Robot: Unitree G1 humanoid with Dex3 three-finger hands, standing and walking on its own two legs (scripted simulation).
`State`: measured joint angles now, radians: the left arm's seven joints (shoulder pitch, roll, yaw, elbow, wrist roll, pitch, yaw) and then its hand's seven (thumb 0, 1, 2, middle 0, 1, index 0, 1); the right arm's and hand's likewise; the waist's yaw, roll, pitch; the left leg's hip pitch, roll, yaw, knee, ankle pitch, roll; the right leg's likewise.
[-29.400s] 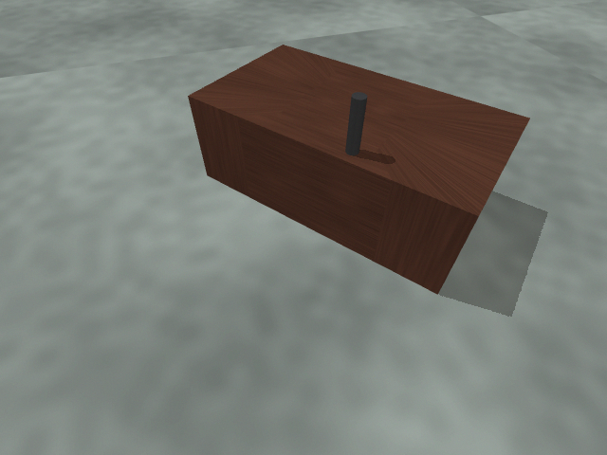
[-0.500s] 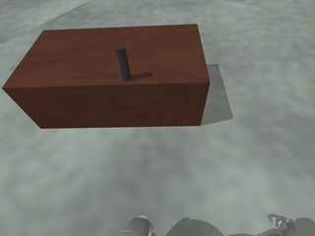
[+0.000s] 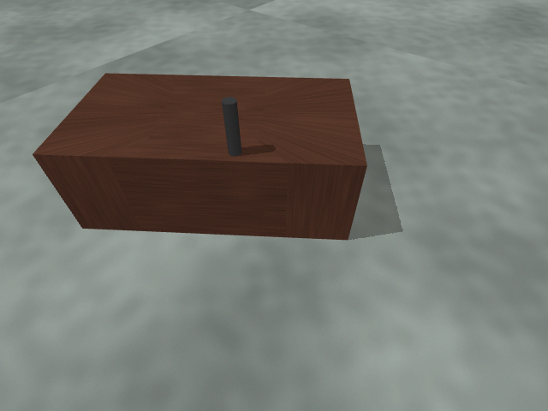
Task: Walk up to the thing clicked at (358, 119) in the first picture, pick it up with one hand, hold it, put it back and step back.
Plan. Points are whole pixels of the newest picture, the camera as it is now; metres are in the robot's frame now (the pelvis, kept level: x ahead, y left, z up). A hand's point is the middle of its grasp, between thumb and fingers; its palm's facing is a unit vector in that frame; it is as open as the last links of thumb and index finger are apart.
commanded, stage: step back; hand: left
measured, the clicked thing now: (232, 128) +1.08 +0.19 -0.20
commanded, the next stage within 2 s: stand in 0.60 s
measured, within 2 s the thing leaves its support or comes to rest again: neither
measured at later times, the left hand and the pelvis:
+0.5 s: hand out of the picture +0.15 +0.29 -0.14, palm faces +0.00 -0.93 -0.37, open 7.4 cm; pelvis +0.05 +0.03 +0.00, yaw +0 degrees
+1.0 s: hand out of the picture +0.15 +0.26 -0.13, palm faces -0.03 -0.94 -0.33, open 7.4 cm; pelvis +0.05 +0.01 +0.02, yaw +0 degrees
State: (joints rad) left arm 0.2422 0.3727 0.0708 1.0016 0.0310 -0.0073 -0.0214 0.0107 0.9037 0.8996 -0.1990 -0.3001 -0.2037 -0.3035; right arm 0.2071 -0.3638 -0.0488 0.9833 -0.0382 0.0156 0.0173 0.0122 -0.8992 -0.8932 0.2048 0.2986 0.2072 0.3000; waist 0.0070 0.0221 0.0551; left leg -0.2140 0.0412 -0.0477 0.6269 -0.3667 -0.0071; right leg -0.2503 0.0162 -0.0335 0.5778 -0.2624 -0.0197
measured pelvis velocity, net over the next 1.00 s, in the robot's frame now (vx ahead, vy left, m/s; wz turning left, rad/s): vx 0.05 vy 0.01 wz -0.01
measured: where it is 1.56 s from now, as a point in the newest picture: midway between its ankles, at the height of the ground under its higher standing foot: outside the picture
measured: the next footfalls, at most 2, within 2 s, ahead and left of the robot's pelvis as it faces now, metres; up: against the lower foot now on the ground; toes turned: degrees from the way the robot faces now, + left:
none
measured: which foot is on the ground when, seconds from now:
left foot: down 0.00-1.00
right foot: down 0.00-1.00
